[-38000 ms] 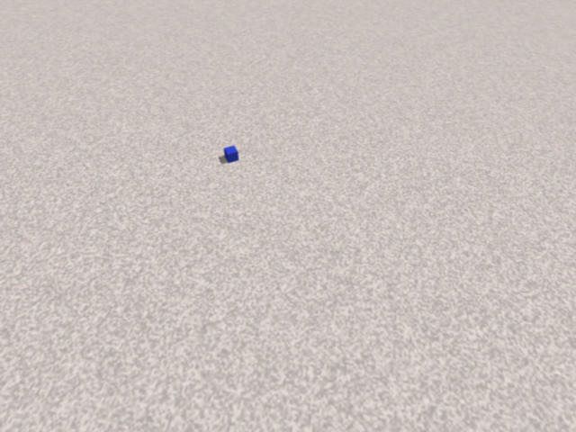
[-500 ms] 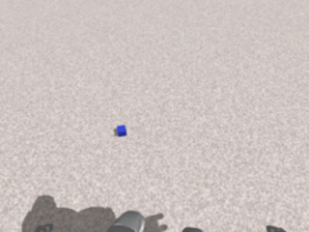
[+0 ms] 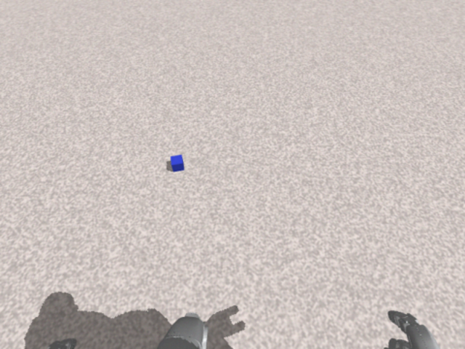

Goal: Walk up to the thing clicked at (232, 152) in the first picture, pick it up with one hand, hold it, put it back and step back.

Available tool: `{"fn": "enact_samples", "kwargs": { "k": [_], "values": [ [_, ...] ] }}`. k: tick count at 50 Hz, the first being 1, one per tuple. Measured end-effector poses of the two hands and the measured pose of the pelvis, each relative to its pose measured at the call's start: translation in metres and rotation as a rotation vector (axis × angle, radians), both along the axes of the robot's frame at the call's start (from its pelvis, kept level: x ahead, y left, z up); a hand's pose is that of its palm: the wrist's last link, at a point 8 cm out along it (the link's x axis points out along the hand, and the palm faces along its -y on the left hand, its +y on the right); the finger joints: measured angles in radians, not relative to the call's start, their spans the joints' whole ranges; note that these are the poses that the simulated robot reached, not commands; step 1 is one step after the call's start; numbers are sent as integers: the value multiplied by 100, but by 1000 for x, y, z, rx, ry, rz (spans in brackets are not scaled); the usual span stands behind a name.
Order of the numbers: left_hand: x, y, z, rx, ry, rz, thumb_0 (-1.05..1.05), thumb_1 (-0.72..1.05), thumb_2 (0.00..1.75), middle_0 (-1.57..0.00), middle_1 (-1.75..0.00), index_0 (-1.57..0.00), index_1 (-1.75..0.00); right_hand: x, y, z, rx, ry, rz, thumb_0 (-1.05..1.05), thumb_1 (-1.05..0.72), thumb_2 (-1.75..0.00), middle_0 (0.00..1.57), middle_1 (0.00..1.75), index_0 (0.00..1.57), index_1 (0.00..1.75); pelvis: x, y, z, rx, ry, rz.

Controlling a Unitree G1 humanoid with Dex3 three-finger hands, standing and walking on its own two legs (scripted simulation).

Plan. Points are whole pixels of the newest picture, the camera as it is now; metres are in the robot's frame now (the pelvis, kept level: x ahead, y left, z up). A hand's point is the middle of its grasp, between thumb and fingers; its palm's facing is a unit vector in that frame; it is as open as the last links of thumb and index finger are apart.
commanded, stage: step back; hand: left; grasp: from above
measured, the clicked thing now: (177, 163) +1.01 +0.33 -0.72
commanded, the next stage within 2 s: stand in 1.10 s
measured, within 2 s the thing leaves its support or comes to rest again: neither
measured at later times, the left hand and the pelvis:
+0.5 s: hand out of the picture +0.00 +0.29 -0.12, palm faces +0.06 -0.92 -0.39, open 7.4 cm; pelvis -0.04 +0.00 +0.02, yaw +5 degrees
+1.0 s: hand out of the picture +0.05 +0.29 -0.14, palm faces +0.09 -0.93 -0.36, open 7.4 cm; pelvis +0.00 +0.01 +0.01, yaw +5 degrees
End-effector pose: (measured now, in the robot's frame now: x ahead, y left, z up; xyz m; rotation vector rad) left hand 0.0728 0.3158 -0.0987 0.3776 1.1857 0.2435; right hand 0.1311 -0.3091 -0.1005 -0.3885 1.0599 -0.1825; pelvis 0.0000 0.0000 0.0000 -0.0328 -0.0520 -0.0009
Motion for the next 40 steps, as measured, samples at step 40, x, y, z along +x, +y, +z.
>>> {"fn": "enact_samples", "kwargs": {
  "k": [40],
  "values": [
    [-54,-7,10,-32,-57,112,1,90,90,-21,-30,-21,-30,-43,4,-2,20,133,48,0,-91,-89,20,30,21,30,-11,-2,13,33,-7,114]
  ]
}}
